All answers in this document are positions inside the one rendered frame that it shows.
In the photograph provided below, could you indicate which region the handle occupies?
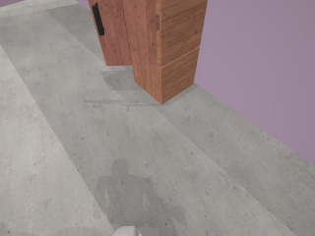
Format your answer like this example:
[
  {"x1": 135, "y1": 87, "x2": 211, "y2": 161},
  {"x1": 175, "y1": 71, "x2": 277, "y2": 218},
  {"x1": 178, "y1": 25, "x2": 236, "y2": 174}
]
[{"x1": 92, "y1": 2, "x2": 104, "y2": 35}]

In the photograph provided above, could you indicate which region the robot left thigh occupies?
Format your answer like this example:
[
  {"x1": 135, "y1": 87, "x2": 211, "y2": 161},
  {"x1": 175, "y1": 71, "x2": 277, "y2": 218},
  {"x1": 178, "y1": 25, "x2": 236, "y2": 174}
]
[{"x1": 111, "y1": 226, "x2": 143, "y2": 236}]

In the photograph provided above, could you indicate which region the cupboard door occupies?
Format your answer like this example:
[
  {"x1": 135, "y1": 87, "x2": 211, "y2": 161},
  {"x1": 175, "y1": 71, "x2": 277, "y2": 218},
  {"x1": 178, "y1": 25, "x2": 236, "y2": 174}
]
[{"x1": 88, "y1": 0, "x2": 158, "y2": 66}]

